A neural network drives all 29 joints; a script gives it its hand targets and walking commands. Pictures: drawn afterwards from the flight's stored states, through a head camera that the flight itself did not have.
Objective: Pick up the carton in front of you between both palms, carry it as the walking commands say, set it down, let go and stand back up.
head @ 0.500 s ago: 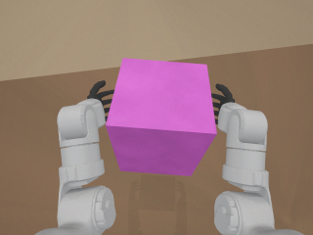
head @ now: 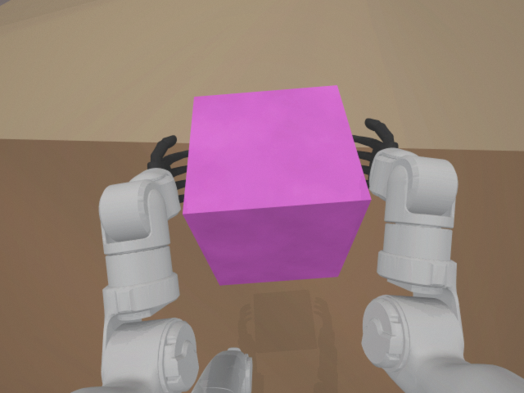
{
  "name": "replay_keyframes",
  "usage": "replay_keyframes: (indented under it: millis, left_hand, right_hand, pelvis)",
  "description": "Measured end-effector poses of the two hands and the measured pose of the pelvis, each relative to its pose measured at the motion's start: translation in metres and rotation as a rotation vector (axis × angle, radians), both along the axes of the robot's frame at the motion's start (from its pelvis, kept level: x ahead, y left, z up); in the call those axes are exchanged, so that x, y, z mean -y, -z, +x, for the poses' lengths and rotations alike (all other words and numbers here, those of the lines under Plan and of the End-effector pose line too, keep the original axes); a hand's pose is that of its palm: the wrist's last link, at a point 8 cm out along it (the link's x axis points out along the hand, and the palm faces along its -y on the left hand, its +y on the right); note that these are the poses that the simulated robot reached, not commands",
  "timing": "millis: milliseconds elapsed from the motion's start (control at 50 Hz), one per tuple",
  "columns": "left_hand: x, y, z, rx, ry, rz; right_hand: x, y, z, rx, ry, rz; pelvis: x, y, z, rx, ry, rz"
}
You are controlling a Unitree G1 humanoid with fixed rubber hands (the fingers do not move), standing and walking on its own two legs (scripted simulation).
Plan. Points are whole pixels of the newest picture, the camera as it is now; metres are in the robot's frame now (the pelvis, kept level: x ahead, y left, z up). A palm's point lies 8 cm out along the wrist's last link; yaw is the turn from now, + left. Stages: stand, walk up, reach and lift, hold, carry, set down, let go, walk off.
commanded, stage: carry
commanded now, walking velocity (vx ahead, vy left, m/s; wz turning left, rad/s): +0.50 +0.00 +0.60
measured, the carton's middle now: (272, 195) +0.40 +0.03 +0.09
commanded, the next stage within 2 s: none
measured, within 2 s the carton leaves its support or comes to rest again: neither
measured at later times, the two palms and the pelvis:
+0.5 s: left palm (181, 49) +0.68 +0.22 +0.21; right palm (332, 33) +0.71 -0.07 +0.22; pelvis +0.33 +0.05 +0.05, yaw +8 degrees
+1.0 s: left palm out of the picture +0.97 +0.32 +0.27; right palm out of the picture +1.02 +0.03 +0.27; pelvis +0.64 +0.11 +0.08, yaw +9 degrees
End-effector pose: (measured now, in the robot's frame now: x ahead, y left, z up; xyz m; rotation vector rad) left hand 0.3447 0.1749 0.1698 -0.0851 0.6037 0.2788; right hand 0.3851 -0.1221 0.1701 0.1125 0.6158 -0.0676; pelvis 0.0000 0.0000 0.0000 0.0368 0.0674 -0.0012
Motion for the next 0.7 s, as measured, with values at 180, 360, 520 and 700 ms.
replay_keyframes:
  millis: [180,360,520,700]
  left_hand:
    - [-0.029,0.023,0.137,-0.004,0.010,-0.031]
    - [-0.027,-0.001,0.251,-0.001,0.055,-0.067]
    - [-0.054,-0.041,0.350,0.061,0.007,-0.060]
    - [-0.100,-0.047,0.430,-0.033,-0.146,-0.040]
  right_hand:
    - [-0.027,0.025,0.127,-0.004,0.003,-0.032]
    - [-0.025,0.002,0.222,-0.008,0.066,-0.022]
    - [-0.053,-0.051,0.343,0.056,0.002,-0.046]
    - [-0.110,-0.056,0.475,-0.030,-0.174,-0.048]
  pelvis:
    - [-0.026,0.015,0.135,0.038,-0.103,0.021]
    - [-0.048,-0.030,0.232,0.015,-0.127,-0.032]
    - [-0.047,-0.046,0.346,-0.008,-0.156,-0.067]
    - [-0.040,-0.065,0.469,0.028,-0.177,-0.070]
